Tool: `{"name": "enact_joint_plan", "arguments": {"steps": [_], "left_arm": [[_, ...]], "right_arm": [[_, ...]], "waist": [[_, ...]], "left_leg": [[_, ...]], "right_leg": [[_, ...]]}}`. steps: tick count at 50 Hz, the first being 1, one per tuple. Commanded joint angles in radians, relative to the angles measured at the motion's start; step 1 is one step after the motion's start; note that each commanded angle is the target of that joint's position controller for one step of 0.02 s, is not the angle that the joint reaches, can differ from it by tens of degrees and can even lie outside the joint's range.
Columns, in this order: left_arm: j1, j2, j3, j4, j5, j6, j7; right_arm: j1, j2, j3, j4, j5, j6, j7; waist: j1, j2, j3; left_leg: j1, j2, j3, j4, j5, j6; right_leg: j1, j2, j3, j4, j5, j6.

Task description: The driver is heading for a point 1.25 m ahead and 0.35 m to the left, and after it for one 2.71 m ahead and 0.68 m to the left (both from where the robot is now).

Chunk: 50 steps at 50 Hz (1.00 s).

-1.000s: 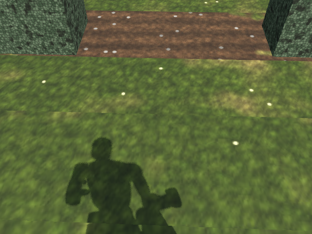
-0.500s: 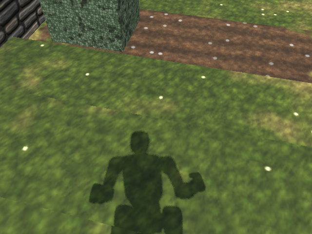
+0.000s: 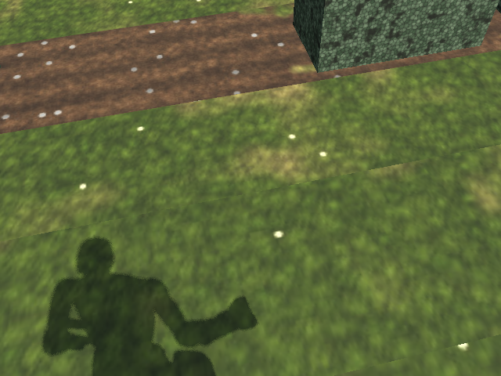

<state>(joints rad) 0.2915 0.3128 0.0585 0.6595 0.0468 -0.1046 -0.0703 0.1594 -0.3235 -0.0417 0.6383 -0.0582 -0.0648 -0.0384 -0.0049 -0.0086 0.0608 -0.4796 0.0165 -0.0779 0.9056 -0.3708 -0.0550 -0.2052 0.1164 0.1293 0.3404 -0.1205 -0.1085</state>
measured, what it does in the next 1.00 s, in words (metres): walks ahead, turning left: left foot, then left foot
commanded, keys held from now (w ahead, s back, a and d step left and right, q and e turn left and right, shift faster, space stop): q+shift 0.72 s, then w+q+shift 0.06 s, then w+e+shift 0.22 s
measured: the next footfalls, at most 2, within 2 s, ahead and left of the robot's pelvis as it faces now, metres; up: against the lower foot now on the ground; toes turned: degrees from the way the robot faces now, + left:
left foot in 0.20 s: +0.14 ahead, +0.19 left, +0.00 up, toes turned +1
left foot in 0.52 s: +0.18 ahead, +0.22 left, +0.00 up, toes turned +14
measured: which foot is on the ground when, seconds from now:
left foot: up 0.00-0.18, down 0.20-0.26, up 0.28-0.50, down 0.52-1.00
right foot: down 0.00-0.52, up 0.54-1.00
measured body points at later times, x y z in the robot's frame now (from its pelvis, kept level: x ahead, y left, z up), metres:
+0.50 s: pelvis +0.09 +0.08 -0.01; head +0.12 +0.09 +0.44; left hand +0.13 +0.41 -0.10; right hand +0.30 -0.14 -0.11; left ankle +0.15 +0.21 -0.74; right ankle +0.03 -0.06 -0.75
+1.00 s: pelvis +0.18 +0.13 -0.01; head +0.19 +0.13 +0.44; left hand +0.11 +0.39 -0.13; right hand +0.44 -0.02 -0.10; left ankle +0.14 +0.22 -0.75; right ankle +0.25 +0.03 -0.73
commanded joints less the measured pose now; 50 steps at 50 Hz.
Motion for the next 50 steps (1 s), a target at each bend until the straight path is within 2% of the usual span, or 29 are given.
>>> {"name": "enact_joint_plan", "arguments": {"steps": [1, 3, 5, 7, 10, 12, 13, 15, 16, 18, 20, 22, 24, 25, 26, 27, 28, 29, 30, 31, 32, 33, 36, 37, 39, 42, 47, 48, 50], "left_arm": [[-0.092, 0.180, 0.053, -0.132, -0.006, -0.031, -0.003], [-0.033, 0.151, 0.041, -0.124, -0.025, -0.029, -0.003], [-0.051, 0.072, 0.001, -0.115, -0.053, -0.024, -0.011], [-0.087, 0.069, -0.014, -0.110, -0.061, -0.009, -0.031], [-0.101, 0.102, -0.014, -0.087, -0.070, 0.004, -0.049], [0.045, 0.234, 0.052, -0.058, -0.057, 0.002, -0.004], [0.081, 0.257, 0.066, -0.043, -0.052, 0.002, 0.022], [0.070, 0.204, 0.059, -0.036, -0.031, 0.001, 0.069], [0.057, 0.173, 0.051, -0.033, -0.019, -0.002, 0.089], [-0.021, 0.141, 0.040, -0.041, -0.014, -0.011, 0.115], [-0.086, 0.156, 0.039, -0.054, -0.003, -0.011, 0.124], [-0.127, 0.204, 0.050, -0.073, 0.018, 0.003, 0.122], [-0.173, 0.213, 0.049, -0.086, 0.021, 0.009, 0.113], [-0.173, 0.205, 0.043, -0.082, 0.022, 0.004, 0.107], [-0.118, 0.150, 0.026, -0.066, 0.027, -0.004, 0.096], [-0.015, 0.018, -0.013, -0.121, 0.037, -0.007, 0.086], [0.010, 0.035, -0.020, -0.110, -0.010, -0.008, 0.087], [-0.121, 0.122, 0.001, -0.102, -0.031, 0.003, 0.100], [-0.115, 0.170, 0.016, -0.082, -0.002, 0.005, 0.114], [-0.084, 0.176, 0.018, -0.061, 0.034, 0.008, 0.119], [-0.066, 0.158, 0.006, -0.051, 0.052, 0.015, 0.120], [-0.058, 0.153, 0.000, -0.046, 0.053, 0.025, 0.120], [-0.020, 0.140, -0.015, -0.018, 0.020, 0.045, 0.111], [0.005, 0.131, -0.022, -0.004, 0.019, 0.052, 0.110], [0.028, 0.096, -0.040, 0.008, 0.039, 0.060, 0.098], [-0.011, 0.067, -0.066, 0.034, 0.040, 0.055, 0.067], [-0.056, 0.052, -0.077, 0.029, 0.035, 0.002, 0.024], [-0.066, 0.155, -0.025, -0.018, -0.060, 0.045, 0.033], [0.054, 0.122, -0.034, 0.016, -0.054, 0.088, 0.032]], "right_arm": [[0.087, -0.102, -0.017, 0.006, 0.009, 0.018, 0.018], [0.054, -0.090, -0.007, 0.020, 0.006, 0.022, 0.036], [0.040, -0.047, 0.011, 0.051, 0.009, 0.015, 0.061], [0.031, -0.030, 0.022, 0.069, 0.021, 0.005, 0.087], [0.014, -0.083, 0.012, 0.058, 0.037, -0.019, 0.102], [-0.071, -0.176, -0.006, 0.003, 0.025, -0.045, 0.069], [-0.061, -0.162, -0.003, 0.003, 0.018, -0.056, 0.060], [-0.005, -0.097, 0.017, 0.021, 0.015, -0.064, 0.051], [0.001, -0.090, 0.018, 0.028, 0.008, -0.060, 0.051], [-0.007, -0.082, 0.015, 0.037, -0.005, -0.047, 0.055], [-0.034, -0.041, 0.025, 0.042, -0.014, -0.038, 0.081], [-0.014, -0.032, 0.023, 0.052, 0.002, -0.038, 0.124], [0.032, -0.068, 0.000, 0.067, 0.032, -0.049, 0.153], [0.066, -0.106, -0.020, 0.070, 0.035, -0.064, 0.153], [0.149, -0.167, -0.045, 0.072, 0.021, -0.080, 0.138], [0.264, -0.317, -0.073, 0.044, 0.001, -0.087, 0.105], [0.269, -0.265, -0.064, 0.036, -0.018, -0.091, 0.110], [0.243, -0.195, -0.060, 0.046, -0.018, -0.099, 0.104], [0.182, -0.156, -0.050, 0.036, 0.009, -0.095, 0.094], [0.132, -0.121, -0.036, 0.021, 0.027, -0.082, 0.090], [0.072, -0.113, -0.026, -0.002, 0.028, -0.076, 0.090], [0.031, -0.118, -0.027, -0.025, 0.021, -0.073, 0.089], [-0.022, -0.156, -0.046, -0.085, 0.008, -0.085, 0.088], [-0.009, -0.152, -0.047, -0.091, 0.005, -0.087, 0.088], [0.045, -0.149, -0.044, -0.099, 0.001, -0.081, 0.084], [0.093, -0.119, -0.035, -0.109, 0.026, -0.078, 0.083], [0.061, -0.090, -0.006, -0.112, 0.027, -0.063, 0.075], [0.146, -0.216, -0.065, -0.039, 0.072, 0.025, 0.073], [0.038, -0.159, -0.051, -0.054, 0.063, 0.079, 0.073]], "waist": [[-0.014, -0.065, -0.073], [0.038, -0.046, -0.061], [0.048, -0.021, -0.050], [0.050, -0.028, -0.037], [0.029, -0.028, -0.061], [0.129, -0.013, -0.110], [0.134, -0.032, -0.112], [0.113, -0.100, -0.065], [0.111, -0.105, -0.037], [0.084, -0.088, -0.003], [0.072, -0.089, -0.005], [0.054, -0.084, -0.022], [0.015, -0.078, -0.042], [-0.006, -0.061, -0.077], [-0.032, 0.043, -0.161], [0.009, 0.262, -0.400], [-0.031, 0.171, -0.363], [-0.075, 0.125, -0.123], [-0.045, 0.099, -0.134], [-0.004, 0.076, -0.129], [0.044, 0.069, -0.091], [0.062, 0.062, -0.080], [0.067, 0.094, -0.094], [0.057, 0.107, -0.097], [0.028, 0.120, -0.081], [-0.056, 0.102, -0.080], [-0.101, 0.131, -0.063], [-0.088, 0.167, -0.222], [-0.002, 0.185, -0.129]], "left_leg": [[0.016, 0.032, 0.011, -0.033, 0.094, -0.033], [-0.043, 0.076, 0.013, -0.079, 0.116, -0.050], [-0.023, 0.128, 0.004, -0.203, 0.178, -0.067], [0.080, 0.119, 0.040, -0.286, 0.258, -0.073], [0.113, 0.103, 0.047, -0.348, 0.362, -0.024], [-0.061, 0.080, 0.028, -0.301, 0.440, 0.056], [-0.142, 0.073, 0.033, -0.284, 0.372, 0.063], [-0.223, 0.064, 0.044, -0.205, 0.097, 0.049], [-0.241, 0.075, 0.040, -0.132, -0.017, 0.048], [-0.205, 0.087, 0.057, -0.136, -0.039, 0.044], [-0.087, 0.055, 0.110, -0.220, 0.091, 0.044], [0.040, 0.013, 0.147, -0.285, 0.206, 0.054], [0.229, -0.031, 0.160, -0.366, 0.340, 0.086], [0.353, -0.064, 0.161, -0.384, 0.392, 0.120], [0.515, -0.016, 0.074, -0.448, 0.611, 0.215], [0.840, 0.308, -0.427, -0.512, 0.991, 0.525], [0.829, 0.396, -0.583, -0.553, 0.812, 0.555], [0.638, 0.302, -0.470, -0.587, 0.586, 0.440], [0.572, 0.241, -0.403, -0.615, 0.493, 0.389], [0.507, 0.213, -0.377, -0.632, 0.471, 0.368], [0.378, 0.190, -0.349, -0.660, 0.473, 0.352], [0.314, 0.163, -0.342, -0.694, 0.412, 0.341], [0.243, 0.096, -0.331, -0.724, 0.215, 0.312], [0.206, 0.078, -0.342, -0.745, 0.060, 0.299], [0.191, 0.078, -0.418, -0.750, -0.117, 0.283], [0.309, 0.123, -0.409, -0.649, -0.195, 0.254], [0.300, 0.151, -0.398, -0.575, -0.234, 0.265], [0.278, 0.135, -0.335, -0.623, -0.193, 0.259], [0.130, 0.105, -0.242, -0.595, -0.237, 0.228]], "right_leg": [[-0.009, -0.269, 0.253, -0.112, -0.043, -0.164], [0.032, -0.295, 0.264, -0.067, -0.070, -0.157], [0.025, -0.272, 0.238, -0.004, -0.155, -0.091], [-0.057, -0.238, 0.221, 0.022, -0.236, -0.039], [-0.027, -0.220, 0.222, 0.057, -0.108, -0.015], [0.206, -0.246, 0.234, 0.096, 0.079, -0.120], [0.283, -0.297, 0.244, 0.111, 0.191, -0.181], [0.328, -0.443, 0.304, 0.059, 0.366, -0.277], [0.319, -0.486, 0.317, 0.023, 0.367, -0.286], [0.281, -0.463, 0.228, -0.029, 0.256, -0.217], [0.217, -0.389, 0.096, -0.051, 0.211, -0.138], [0.160, -0.349, 0.004, -0.047, 0.189, -0.092], [0.058, -0.321, -0.078, 0.030, 0.136, -0.044], [-0.003, -0.284, -0.127, 0.125, 0.126, -0.004], [-0.058, -0.206, -0.210, 0.338, 0.050, 0.085], [-0.226, -0.050, -0.234, 0.616, -0.583, 0.199], [-0.358, -0.053, -0.021, 0.731, -0.638, 0.182], [-0.444, -0.090, 0.008, 0.851, -0.567, 0.175], [-0.419, -0.109, -0.010, 0.882, -0.504, 0.159], [-0.391, -0.138, -0.003, 0.857, -0.451, 0.148], [-0.317, -0.172, 0.006, 0.797, -0.413, 0.143], [-0.268, -0.179, 0.001, 0.739, -0.379, 0.148], [-0.193, -0.156, -0.036, 0.585, -0.284, 0.171], [-0.160, -0.153, -0.044, 0.560, -0.266, 0.184], [-0.165, -0.136, -0.062, 0.539, -0.313, 0.209], [-0.301, -0.168, -0.098, 0.502, -0.301, 0.218], [-0.348, -0.151, -0.164, 0.439, -0.231, 0.148], [-0.164, -0.144, -0.164, 0.395, -0.180, 0.097], [-0.014, -0.103, -0.207, 0.309, -0.169, 0.045]]}}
